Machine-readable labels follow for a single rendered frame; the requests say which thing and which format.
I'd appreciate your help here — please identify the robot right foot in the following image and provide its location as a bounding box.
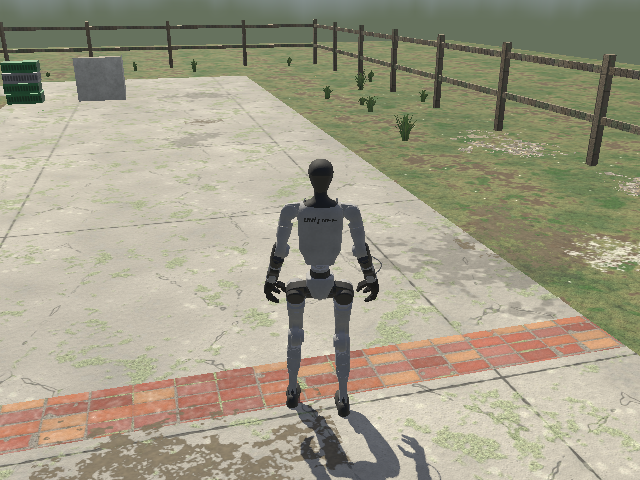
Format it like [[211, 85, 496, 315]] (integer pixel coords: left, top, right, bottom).
[[334, 390, 350, 417]]

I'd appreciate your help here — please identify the robot left hand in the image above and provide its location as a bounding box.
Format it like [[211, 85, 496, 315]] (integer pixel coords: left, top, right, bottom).
[[264, 280, 286, 303]]

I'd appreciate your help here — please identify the right robot forearm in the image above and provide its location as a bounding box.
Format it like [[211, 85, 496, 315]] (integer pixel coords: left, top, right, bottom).
[[357, 242, 377, 283]]

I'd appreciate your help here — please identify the left robot upper arm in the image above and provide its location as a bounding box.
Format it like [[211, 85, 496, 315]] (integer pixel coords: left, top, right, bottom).
[[274, 202, 300, 258]]

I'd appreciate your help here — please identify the robot right thigh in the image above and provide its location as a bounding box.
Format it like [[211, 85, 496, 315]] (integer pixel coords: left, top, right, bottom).
[[333, 279, 354, 352]]

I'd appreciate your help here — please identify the robot right hand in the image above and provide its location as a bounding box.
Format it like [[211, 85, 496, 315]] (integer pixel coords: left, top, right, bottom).
[[356, 279, 379, 302]]

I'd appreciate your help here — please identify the left robot forearm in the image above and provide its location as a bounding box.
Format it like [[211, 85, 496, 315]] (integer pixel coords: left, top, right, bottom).
[[266, 242, 284, 284]]

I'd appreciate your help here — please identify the right robot upper arm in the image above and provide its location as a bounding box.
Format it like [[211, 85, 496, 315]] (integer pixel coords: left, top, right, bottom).
[[341, 202, 368, 258]]

